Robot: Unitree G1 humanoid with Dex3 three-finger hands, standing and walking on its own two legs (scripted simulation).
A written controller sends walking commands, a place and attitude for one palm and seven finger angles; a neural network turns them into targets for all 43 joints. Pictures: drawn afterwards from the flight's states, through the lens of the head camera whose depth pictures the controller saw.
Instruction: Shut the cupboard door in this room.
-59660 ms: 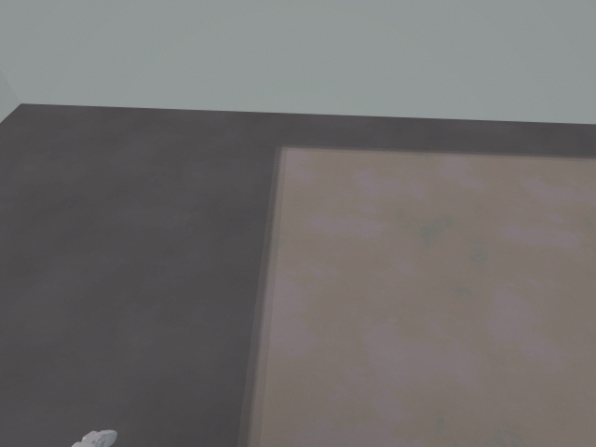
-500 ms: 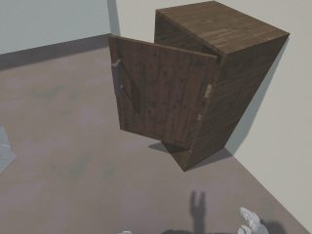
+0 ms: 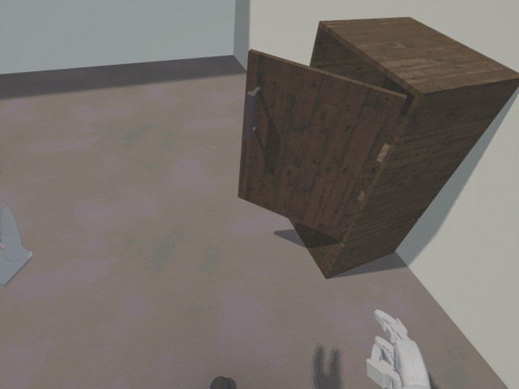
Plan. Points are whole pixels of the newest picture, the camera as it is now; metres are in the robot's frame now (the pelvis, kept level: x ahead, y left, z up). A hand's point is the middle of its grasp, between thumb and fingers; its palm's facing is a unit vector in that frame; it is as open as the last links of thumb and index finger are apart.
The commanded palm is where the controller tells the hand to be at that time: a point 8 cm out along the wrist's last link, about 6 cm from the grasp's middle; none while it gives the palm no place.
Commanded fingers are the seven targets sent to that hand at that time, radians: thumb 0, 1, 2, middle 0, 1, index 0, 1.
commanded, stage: stop stepping back and stand still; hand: left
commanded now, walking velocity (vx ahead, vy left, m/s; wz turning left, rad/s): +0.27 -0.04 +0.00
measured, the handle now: (252, 114) +0.87 +0.08 -0.05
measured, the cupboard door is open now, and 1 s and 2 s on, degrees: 41 41 41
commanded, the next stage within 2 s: let the arm hang, fingers relaxed in 1.38 s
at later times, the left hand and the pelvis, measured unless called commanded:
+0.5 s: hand out of the picture +0.15 +0.28 +0.17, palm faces +0.25 -0.85 -0.46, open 7.4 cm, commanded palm +0.10 +0.33 +0.18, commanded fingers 0.00 0.90 0.90 -0.20 -0.30 -0.20 -0.30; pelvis -0.08 +0.05 +0.01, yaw -8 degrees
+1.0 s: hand (1, 273) +0.18 +0.29 +0.17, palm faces +0.29 -0.83 -0.48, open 7.4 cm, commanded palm +0.12 +0.34 +0.18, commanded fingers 0.00 0.90 0.90 -0.20 -0.30 -0.20 -0.30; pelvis -0.07 +0.07 +0.00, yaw -10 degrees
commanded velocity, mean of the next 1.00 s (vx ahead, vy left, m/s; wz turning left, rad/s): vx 0.12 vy -0.03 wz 0.00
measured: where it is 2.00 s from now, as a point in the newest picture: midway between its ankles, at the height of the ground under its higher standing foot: outside the picture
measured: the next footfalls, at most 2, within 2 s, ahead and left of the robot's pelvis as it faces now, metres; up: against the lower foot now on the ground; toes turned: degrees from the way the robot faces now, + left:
right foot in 0.08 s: -0.05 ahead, -0.09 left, +0.00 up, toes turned -3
left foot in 0.24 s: +0.04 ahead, +0.17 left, +0.00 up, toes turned -5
